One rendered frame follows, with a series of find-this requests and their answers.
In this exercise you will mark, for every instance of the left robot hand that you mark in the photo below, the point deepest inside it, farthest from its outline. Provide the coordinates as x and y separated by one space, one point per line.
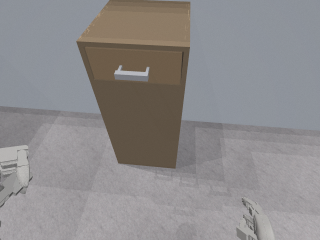
14 165

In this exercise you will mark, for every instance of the handle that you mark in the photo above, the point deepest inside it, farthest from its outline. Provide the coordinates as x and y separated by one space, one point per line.
131 75

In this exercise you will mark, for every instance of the cabinet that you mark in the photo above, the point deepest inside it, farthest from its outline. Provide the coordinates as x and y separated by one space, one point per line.
142 119

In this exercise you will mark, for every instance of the right robot hand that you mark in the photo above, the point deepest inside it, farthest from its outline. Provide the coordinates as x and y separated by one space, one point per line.
259 227

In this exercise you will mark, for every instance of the drawer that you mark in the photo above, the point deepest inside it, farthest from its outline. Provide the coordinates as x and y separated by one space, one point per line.
164 66

